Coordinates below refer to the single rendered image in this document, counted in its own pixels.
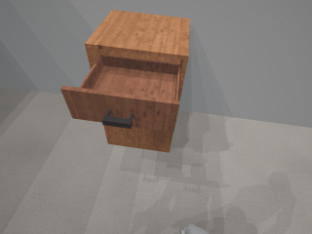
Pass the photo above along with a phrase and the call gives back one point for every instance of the handle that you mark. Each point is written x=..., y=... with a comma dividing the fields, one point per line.
x=117, y=121

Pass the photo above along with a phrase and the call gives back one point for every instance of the cabinet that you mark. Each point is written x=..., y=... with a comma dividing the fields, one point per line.
x=143, y=36

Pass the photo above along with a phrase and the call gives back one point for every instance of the drawer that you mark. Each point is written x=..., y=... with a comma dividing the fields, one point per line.
x=147, y=88

